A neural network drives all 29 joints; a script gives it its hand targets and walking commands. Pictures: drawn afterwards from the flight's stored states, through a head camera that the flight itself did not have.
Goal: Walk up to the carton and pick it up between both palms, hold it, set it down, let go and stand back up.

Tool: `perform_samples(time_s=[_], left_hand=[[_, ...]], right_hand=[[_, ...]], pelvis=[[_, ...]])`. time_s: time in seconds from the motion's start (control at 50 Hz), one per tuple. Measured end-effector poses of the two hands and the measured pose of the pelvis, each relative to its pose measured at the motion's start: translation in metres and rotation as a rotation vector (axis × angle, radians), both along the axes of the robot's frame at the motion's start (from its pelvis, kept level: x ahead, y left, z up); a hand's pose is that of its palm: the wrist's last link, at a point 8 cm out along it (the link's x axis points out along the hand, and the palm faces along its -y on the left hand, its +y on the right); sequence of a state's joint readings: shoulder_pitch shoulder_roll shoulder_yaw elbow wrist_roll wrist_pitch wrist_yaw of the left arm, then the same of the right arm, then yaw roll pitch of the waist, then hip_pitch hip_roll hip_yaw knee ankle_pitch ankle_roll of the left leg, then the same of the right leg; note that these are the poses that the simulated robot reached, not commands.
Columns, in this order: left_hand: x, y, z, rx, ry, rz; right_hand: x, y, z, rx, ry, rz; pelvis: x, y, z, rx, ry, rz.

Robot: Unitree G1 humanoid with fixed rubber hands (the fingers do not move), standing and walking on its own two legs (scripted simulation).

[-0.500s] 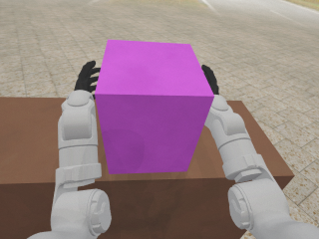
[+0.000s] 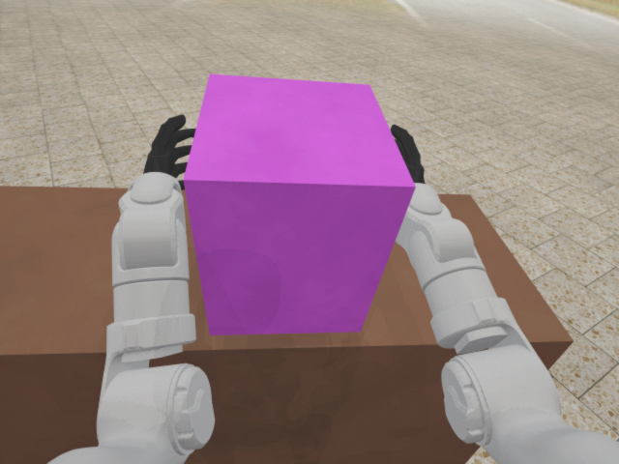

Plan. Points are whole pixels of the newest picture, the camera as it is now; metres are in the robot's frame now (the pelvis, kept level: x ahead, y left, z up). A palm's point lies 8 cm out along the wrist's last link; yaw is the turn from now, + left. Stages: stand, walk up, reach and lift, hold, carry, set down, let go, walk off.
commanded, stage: hold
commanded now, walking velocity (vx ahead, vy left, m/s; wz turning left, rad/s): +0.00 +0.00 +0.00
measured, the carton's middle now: (289, 210) +0.37 +0.01 +0.19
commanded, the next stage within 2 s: none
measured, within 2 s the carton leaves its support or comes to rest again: neither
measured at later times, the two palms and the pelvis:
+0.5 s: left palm (165, 179) +0.37 +0.15 +0.24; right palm (408, 186) +0.37 -0.14 +0.23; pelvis +0.00 +0.00 +0.00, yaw +0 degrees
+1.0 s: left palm (165, 181) +0.37 +0.15 +0.23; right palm (405, 188) +0.37 -0.14 +0.22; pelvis +0.00 +0.00 +0.00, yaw +0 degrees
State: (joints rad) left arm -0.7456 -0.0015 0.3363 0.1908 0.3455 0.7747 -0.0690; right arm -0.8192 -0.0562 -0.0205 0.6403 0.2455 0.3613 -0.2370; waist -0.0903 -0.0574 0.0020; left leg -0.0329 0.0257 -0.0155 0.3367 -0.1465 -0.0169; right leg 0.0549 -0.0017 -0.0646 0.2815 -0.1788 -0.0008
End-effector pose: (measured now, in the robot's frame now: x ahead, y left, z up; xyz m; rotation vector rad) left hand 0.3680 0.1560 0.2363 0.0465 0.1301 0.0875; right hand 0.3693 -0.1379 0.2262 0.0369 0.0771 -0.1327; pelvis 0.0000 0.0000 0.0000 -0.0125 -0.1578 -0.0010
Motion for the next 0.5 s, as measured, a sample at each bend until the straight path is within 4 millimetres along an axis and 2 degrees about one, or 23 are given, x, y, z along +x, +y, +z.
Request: perform_samples(time_s=[0.5], left_hand=[[-0.0002, -0.0028, 0.0014, 0.006, -0.004, 0.003]], right_hand=[[0.0005, -0.0027, 0.0012, 0.014, -0.004, 0.001]], pelvis=[[0.0021, 0.0009, -0.0001, -0.001, -0.007, 0.001]])
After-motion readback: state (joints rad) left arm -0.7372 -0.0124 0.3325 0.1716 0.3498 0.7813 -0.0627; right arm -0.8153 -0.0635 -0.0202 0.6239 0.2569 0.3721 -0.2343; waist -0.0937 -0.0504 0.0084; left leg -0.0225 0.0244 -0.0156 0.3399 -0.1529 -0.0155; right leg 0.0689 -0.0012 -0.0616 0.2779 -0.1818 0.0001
